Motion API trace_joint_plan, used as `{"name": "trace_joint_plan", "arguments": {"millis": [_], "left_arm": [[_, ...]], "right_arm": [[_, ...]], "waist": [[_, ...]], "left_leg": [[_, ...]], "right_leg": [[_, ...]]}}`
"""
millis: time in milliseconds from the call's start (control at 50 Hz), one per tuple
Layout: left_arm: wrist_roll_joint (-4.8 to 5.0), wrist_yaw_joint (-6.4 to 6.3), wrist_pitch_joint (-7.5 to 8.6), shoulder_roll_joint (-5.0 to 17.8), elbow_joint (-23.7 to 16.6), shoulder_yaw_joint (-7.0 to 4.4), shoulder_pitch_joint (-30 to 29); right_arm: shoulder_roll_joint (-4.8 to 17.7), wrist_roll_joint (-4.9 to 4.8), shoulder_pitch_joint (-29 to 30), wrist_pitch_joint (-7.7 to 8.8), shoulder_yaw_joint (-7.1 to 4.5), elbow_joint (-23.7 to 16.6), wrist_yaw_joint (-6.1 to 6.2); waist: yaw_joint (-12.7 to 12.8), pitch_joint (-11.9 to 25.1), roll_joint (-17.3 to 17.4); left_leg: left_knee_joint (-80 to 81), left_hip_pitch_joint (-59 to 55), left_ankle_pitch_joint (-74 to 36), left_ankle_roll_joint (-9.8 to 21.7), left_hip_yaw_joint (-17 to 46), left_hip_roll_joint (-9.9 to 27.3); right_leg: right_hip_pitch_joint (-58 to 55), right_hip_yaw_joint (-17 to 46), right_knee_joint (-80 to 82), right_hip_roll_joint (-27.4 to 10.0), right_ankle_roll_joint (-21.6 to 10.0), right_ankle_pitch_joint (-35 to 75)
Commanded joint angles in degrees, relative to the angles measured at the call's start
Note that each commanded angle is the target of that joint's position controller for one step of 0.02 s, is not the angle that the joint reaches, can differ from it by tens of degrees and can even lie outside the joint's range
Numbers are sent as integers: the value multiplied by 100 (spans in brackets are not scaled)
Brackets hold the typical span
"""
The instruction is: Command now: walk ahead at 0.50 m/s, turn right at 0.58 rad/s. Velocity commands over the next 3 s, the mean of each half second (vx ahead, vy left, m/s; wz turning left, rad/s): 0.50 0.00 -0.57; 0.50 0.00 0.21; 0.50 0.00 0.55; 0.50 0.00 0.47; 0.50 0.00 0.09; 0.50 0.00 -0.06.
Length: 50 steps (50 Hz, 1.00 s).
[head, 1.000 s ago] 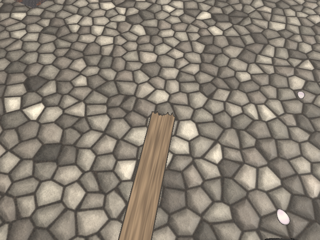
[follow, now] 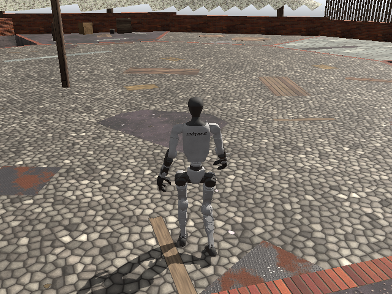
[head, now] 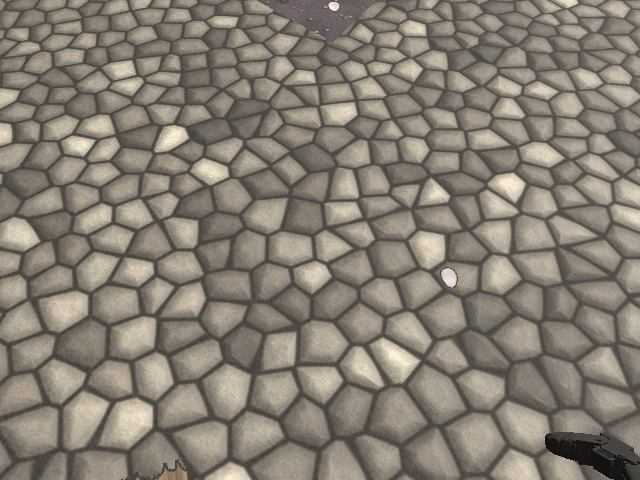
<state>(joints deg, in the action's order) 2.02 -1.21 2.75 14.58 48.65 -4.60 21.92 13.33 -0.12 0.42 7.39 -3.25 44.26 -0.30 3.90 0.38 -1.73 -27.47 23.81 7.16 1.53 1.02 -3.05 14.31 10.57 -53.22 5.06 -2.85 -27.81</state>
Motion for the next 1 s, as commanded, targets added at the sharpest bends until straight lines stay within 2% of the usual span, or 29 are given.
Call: {"name": "trace_joint_plan", "arguments": {"millis": [20,40,60,80,120,200,260,320,360,400,420,440,460,480,500,520,540,560,580,620,640,700,760,840,900,940,960,980,1000], "left_arm": [[-12,-29,77,868,-596,-160,-293],[-77,-19,70,787,-685,-174,-515],[-68,12,42,675,-731,-188,-537],[-34,37,13,541,-767,-170,-508],[-22,67,-35,355,-897,-127,-655],[-41,150,-33,313,-1099,-73,-1089],[-54,269,5,260,-1271,-2,-1669],[-49,368,-13,294,-1510,27,-2185],[-52,423,-33,386,-1654,4,-2347],[-85,448,-68,591,-1685,-92,-2108],[-86,447,-86,767,-1584,-194,-1598],[-76,397,-108,1053,-1308,-366,-607],[-95,263,-152,1491,-1114,-506,273],[-73,267,-71,1838,-1169,-454,25],[-123,275,-42,1271,-1168,-311,322],[-160,281,17,1102,-1137,-241,-7],[-149,276,58,953,-1151,-179,-437],[-198,280,93,781,-1158,-124,-775],[-253,281,139,644,-1168,-76,-950],[-247,284,255,652,-1058,-85,-1026],[-255,274,304,691,-989,-97,-1024],[-316,185,353,716,-793,-111,-865],[-301,130,368,747,-693,-99,-854],[-239,79,312,842,-428,-134,-509],[-175,38,163,931,-288,-177,-351],[-148,-29,64,1098,-321,-219,-494],[-139,-71,18,1188,-343,-239,-549],[-141,-105,-32,1247,-359,-244,-626],[-122,-135,-31,1224,-400,-215,-723]], "right_arm": [[698,-9,-1205,-96,-236,-46,39],[575,19,-1004,-124,-199,-10,27],[491,76,-929,-122,-157,15,20],[499,83,-921,-112,-165,62,10],[620,42,-994,-74,-215,159,2],[894,40,-1067,-89,-297,261,37],[1024,-1,-1242,-130,-307,317,67],[1184,-67,-1579,-202,-335,421,80],[1298,-116,-1681,-278,-364,471,92],[1490,-149,-1667,-355,-416,451,130],[1565,-155,-1651,-407,-434,437,159],[1515,-156,-1590,-439,-402,403,192],[1140,20,-1802,-395,-244,317,178],[471,103,-2351,-215,16,109,46],[1059,-168,-1822,-55,-119,219,-47],[1172,-330,-1344,-9,-155,62,-67],[1095,-264,-1213,-9,-130,89,-26],[1086,-160,-1201,-58,-158,150,1],[1059,-157,-1416,-157,-171,227,-7],[847,-155,-1661,-338,-148,339,4],[797,-147,-1595,-400,-141,329,20],[734,-129,-1169,-425,-141,216,31],[643,-116,-837,-362,-115,129,-51],[483,-106,-215,-350,-19,-144,-177],[497,-93,54,-347,-4,-408,-300],[637,-97,-114,-365,-66,-512,-361],[761,-98,-396,-391,-131,-502,-364],[975,-112,-1025,-410,-246,-393,-345],[1315,-115,-1941,-426,-422,-206,-269]], "waist": [[-794,523,578],[-692,173,517],[-553,77,637],[-490,22,750],[-466,-34,713],[-498,-70,552],[-703,-206,507],[-853,-373,473],[-807,-419,528],[-553,-164,734],[-231,135,783],[291,610,640],[535,1235,-244],[-142,1952,-1350],[340,2153,-575],[322,1310,-436],[77,849,-13],[-132,538,9],[-343,444,-104],[-512,324,-162],[-530,178,-140],[-405,-123,-82],[-279,-228,-107],[8,-516,-17],[49,-560,-44],[-158,-296,-262],[-342,-46,-416],[-708,311,-441],[-1222,775,-236]], "left_leg": [[1125,-3224,955,1032,2631,2248],[1294,-2633,438,955,2147,2043],[1433,-2259,89,858,1717,1860],[1575,-2035,-100,833,1408,1759],[1786,-1878,-521,915,986,1756],[1910,-1931,-1391,891,118,1676],[1914,-1957,-1450,746,-444,1559],[1813,-2406,-1512,666,-661,1731],[1545,-2766,-2095,561,-812,1865],[804,-2961,-3932,448,-1040,1888],[18,-2918,-4704,383,-1155,1837],[-1196,-2362,-4623,211,-1308,1651],[-3036,-682,-2225,1,-1301,1398],[-4717,1489,2699,-204,-554,312],[-5178,1933,2553,-116,290,498],[-5094,2233,2087,-29,202,740],[-4650,1987,1602,-5,188,1024],[-4294,1649,1334,-34,193,1177],[-4155,1280,1115,-44,265,1292],[-3932,1046,816,-123,254,1312],[-3777,1159,584,-170,285,1299],[-2964,1639,-358,-255,479,1161],[-1878,1474,-1403,-202,333,968],[-1035,1654,-1562,-59,58,848],[-774,1952,-794,123,-184,717],[-742,1447,-139,321,-541,417],[-803,978,185,438,-718,207],[-714,132,273,593,-800,-8],[-302,-1365,-158,841,-540,-63]], "right_leg": [[3118,-176,-1878,-763,138,398],[3017,-230,-1642,-904,154,674],[2789,-262,-1485,-1054,132,844],[2657,-341,-1358,-1131,126,932],[2733,-444,-1123,-1234,162,1143],[2783,-561,-37,-1252,230,2239],[2467,-859,921,-1144,167,3038],[2470,-1070,1459,-1043,73,2972],[2402,-1222,1673,-923,-65,2505],[1748,-1551,1749,-562,-287,1878],[1039,-1684,1850,-330,-441,1699],[-379,-1671,2224,-129,-667,2054],[-2386,-165,2224,-1119,-1051,2343],[-3878,3016,3009,-2528,-2055,1411],[-3822,3116,3435,-2623,-1888,1218],[-3124,2133,3442,-2454,-1624,1884],[-2206,1366,3472,-2208,-1399,2503],[-1463,841,3613,-2007,-1266,2940],[-1006,519,3822,-1875,-1197,3077],[-553,106,4211,-1827,-1195,3160],[-442,-134,4360,-1804,-1169,3232],[-544,-771,4541,-1683,-974,3392],[-661,-1338,4628,-1538,-718,3349],[-1329,-1640,4607,-1776,-633,3520],[-2123,-1756,4150,-2028,-584,4413],[-2322,-1925,3507,-2058,-451,6236],[-2354,-1992,2993,-2047,-375,7213],[-2184,-2074,2112,-1955,-267,7687],[-1422,-2184,790,-1712,-57,7051]]}}
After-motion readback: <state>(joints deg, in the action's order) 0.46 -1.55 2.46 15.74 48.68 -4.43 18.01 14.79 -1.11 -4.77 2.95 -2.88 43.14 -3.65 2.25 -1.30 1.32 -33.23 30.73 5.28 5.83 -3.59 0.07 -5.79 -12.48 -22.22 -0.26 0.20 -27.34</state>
